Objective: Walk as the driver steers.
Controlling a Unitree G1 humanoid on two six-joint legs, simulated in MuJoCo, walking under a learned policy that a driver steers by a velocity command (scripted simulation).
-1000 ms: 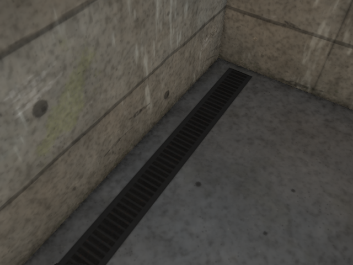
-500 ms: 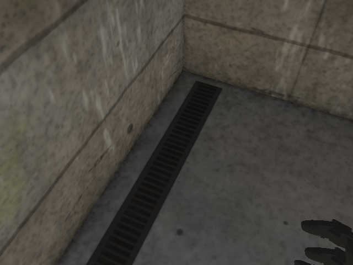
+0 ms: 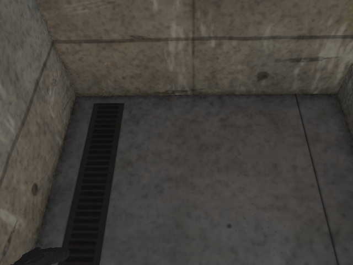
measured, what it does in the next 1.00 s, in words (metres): steps on the spot, turning right: left foot, then right foot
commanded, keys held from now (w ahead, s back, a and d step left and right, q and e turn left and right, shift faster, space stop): e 0.86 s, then w+e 0.14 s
